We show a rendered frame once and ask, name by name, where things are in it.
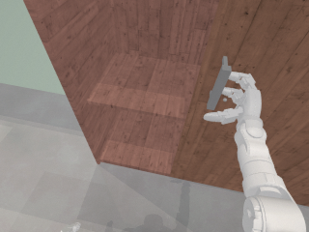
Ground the right robot hand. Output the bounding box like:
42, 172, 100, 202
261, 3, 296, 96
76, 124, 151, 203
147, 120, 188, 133
203, 72, 262, 125

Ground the left robot hand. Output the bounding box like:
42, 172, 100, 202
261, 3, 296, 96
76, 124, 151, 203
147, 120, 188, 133
61, 222, 81, 232

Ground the handle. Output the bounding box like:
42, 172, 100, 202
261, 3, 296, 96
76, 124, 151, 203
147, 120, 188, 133
207, 56, 232, 110

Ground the wardrobe door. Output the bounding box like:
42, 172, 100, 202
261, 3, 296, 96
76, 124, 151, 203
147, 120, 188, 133
170, 0, 309, 207

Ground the right robot forearm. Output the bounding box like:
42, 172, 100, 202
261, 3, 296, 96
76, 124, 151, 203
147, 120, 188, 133
234, 115, 306, 232

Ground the right robot upper arm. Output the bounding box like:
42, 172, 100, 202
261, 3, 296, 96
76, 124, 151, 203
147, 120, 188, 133
242, 194, 305, 232

